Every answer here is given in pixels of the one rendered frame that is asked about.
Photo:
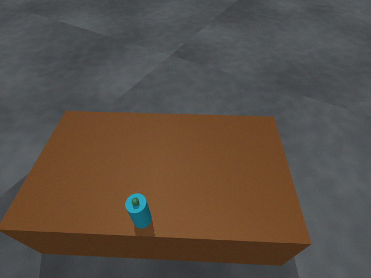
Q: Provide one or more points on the bottle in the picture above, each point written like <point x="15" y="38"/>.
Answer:
<point x="138" y="210"/>

